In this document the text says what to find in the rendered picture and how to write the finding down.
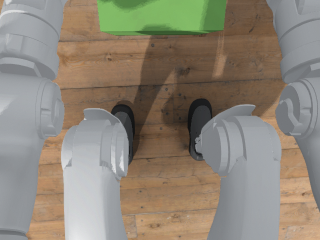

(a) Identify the left robot upper arm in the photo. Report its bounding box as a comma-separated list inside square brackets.
[0, 72, 65, 240]

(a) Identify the robot left forearm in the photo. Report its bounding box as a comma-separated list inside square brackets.
[0, 0, 68, 81]

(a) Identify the robot left shin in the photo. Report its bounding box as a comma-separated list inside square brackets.
[61, 108, 128, 171]

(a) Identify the carton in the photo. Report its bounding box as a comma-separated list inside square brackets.
[97, 0, 227, 36]

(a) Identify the robot right forearm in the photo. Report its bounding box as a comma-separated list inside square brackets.
[266, 0, 320, 84]

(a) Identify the right robot upper arm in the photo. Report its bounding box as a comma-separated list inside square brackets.
[275, 77, 320, 212]

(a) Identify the robot right foot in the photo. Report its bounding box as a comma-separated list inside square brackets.
[187, 98, 212, 161]

